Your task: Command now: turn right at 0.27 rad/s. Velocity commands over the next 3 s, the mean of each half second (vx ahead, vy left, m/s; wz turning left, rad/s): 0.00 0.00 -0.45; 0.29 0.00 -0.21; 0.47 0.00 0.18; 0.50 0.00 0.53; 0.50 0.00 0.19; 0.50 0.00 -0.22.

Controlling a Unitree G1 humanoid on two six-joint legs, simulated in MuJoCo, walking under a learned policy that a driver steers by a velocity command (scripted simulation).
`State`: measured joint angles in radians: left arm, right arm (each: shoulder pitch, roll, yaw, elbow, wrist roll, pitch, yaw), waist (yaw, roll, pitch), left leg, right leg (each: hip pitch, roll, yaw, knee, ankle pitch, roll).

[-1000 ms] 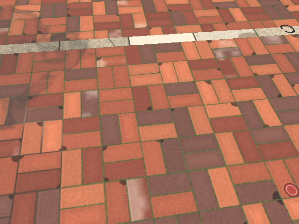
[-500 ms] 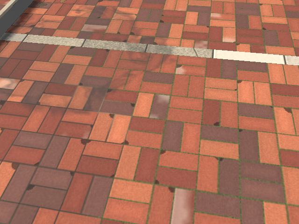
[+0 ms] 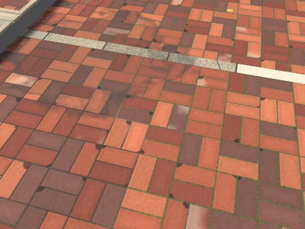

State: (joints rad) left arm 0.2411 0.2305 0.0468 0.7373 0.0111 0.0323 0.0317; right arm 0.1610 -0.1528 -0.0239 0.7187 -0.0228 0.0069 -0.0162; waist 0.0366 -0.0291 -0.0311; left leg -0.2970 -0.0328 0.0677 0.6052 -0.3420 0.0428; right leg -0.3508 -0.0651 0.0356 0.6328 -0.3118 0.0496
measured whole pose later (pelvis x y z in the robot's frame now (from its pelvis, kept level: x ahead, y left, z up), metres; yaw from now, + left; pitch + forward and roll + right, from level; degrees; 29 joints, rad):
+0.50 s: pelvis +0.01 -0.06 +0.01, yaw -16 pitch +4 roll +3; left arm 0.20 0.28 0.05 0.61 -0.01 0.04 0.05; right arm 0.07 -0.26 -0.08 0.64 -0.02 0.03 -0.06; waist 0.01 0.02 0.01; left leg -0.68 -0.01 -0.09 1.10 -0.25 -0.10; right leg -0.36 0.08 0.12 0.54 -0.24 -0.08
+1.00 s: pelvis +0.17 -0.07 +0.02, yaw -22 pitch +4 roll +0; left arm 0.18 0.28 0.06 0.64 0.00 -0.05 -0.02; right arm 0.43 -0.24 -0.06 0.80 0.01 -0.06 0.00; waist -0.06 -0.05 -0.01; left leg -0.09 -0.01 -0.02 0.34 -0.33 0.02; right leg -0.68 -0.05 0.03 0.87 -0.12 0.02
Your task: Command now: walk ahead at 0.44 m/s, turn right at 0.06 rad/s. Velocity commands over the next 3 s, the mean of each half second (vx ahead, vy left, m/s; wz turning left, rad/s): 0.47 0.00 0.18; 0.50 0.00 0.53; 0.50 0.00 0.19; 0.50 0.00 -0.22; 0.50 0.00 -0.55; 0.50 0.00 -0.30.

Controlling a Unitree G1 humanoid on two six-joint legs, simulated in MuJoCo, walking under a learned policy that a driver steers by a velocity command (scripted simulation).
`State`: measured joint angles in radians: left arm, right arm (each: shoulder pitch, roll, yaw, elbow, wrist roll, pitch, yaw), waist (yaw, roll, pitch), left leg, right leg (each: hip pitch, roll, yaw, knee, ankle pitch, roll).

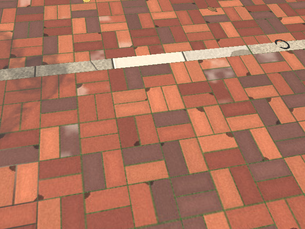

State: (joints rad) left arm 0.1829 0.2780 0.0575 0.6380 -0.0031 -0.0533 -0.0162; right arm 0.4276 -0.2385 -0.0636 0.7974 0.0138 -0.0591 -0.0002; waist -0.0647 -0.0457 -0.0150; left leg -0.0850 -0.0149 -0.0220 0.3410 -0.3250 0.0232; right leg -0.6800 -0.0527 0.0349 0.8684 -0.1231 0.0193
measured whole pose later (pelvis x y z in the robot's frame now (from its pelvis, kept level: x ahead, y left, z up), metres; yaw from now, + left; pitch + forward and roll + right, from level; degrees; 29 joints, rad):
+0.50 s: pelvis +0.28 -0.04 +0.00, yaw +8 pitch +1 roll -2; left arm 0.32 0.25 0.07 0.81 0.01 -0.10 -0.01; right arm 0.17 -0.29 -0.07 0.72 0.02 -0.04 0.01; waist 0.05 0.05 0.02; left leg -0.74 0.09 -0.08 0.86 0.03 0.01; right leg -0.02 0.05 -0.16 0.24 -0.25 -0.04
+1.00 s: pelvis +0.56 +0.05 +0.00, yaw +25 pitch +2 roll +0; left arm 0.06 0.29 0.04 0.67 0.01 -0.09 0.00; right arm 0.32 -0.28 -0.06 0.69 0.02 -0.04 0.00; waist -0.06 -0.03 0.04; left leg -0.18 -0.11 -0.12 0.37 -0.22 0.09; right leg -0.67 -0.09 0.10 0.74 -0.04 0.07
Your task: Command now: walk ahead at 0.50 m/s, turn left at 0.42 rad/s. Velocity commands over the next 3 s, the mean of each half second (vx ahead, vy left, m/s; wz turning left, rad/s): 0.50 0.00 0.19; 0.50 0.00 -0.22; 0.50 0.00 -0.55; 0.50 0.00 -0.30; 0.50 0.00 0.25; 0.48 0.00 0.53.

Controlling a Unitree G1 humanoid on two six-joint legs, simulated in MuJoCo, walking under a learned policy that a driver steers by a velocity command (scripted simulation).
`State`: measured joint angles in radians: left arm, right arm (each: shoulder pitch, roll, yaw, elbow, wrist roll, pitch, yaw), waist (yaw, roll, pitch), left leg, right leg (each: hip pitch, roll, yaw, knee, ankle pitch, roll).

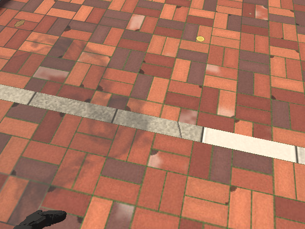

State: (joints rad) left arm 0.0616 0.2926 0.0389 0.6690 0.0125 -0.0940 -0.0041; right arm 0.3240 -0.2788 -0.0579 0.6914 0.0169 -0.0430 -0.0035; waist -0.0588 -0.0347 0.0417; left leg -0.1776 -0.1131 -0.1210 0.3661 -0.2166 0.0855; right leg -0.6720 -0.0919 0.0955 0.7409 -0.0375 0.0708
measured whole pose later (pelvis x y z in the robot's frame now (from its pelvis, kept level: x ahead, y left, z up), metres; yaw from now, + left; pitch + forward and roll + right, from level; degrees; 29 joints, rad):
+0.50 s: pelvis +0.28 -0.06 +0.00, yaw +4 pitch +2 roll -1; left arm 0.38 0.26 0.04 0.82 -0.01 -0.08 -0.02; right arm 0.13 -0.27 -0.04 0.65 0.00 -0.06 0.01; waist 0.08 0.04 0.02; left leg -0.66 0.09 -0.05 0.75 -0.05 -0.01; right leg -0.08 0.06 -0.01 0.26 -0.21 -0.06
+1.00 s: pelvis +0.55 +0.01 +0.00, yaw -5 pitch +1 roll +2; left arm 0.19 0.31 0.07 0.75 -0.02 -0.03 -0.01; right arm 0.33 -0.27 -0.07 0.81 -0.02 -0.10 0.00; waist -0.05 -0.05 0.02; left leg -0.04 -0.04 0.17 0.25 -0.22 0.04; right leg -0.71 -0.11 0.08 0.91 -0.03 0.02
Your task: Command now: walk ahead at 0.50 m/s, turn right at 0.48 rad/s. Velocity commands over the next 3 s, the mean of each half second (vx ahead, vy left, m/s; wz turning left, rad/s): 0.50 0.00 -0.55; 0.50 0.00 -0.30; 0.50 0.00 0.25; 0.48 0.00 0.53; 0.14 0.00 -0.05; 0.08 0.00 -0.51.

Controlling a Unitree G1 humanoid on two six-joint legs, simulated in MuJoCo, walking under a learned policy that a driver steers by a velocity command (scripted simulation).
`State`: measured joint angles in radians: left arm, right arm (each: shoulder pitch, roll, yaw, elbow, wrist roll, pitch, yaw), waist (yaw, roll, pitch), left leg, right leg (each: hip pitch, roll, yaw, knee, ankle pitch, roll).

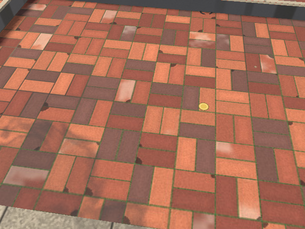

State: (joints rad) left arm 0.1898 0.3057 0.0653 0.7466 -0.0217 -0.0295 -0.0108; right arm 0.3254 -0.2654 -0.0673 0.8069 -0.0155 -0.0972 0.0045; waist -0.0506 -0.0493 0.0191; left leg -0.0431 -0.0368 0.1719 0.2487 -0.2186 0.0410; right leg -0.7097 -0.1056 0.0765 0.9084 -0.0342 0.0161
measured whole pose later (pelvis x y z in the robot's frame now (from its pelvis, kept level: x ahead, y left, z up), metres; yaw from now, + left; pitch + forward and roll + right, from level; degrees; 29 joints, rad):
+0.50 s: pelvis +0.27 -0.07 +0.00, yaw -17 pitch +2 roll +0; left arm 0.33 0.28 0.06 0.70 -0.01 -0.04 0.00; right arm 0.08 -0.30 -0.05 0.69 -0.01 -0.09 0.00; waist 0.05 0.03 0.04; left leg -0.67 0.10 -0.09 0.82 -0.11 -0.06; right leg -0.18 0.11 0.10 0.35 -0.19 -0.09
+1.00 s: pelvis +0.55 -0.11 +0.00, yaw -25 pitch +2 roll +1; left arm 0.15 0.28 0.05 0.66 -0.01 -0.06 0.00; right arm 0.38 -0.26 -0.04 0.84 0.01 -0.09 0.02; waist -0.08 -0.04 0.02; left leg -0.11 -0.05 0.01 0.27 -0.19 0.05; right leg -0.63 -0.09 0.05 0.81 -0.14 0.01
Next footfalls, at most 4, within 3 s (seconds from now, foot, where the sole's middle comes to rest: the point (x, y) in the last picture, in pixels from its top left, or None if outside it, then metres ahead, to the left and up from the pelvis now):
0.20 right None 0.28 -0.15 -0.78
0.68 left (155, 206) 0.60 -0.02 -0.78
1.20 right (224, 175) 0.74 -0.36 -0.78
1.72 left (180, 122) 1.08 -0.19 -0.78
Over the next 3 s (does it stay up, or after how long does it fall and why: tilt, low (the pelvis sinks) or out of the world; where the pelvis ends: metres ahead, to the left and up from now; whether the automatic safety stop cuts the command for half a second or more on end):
stays up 1.22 -0.29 -0.01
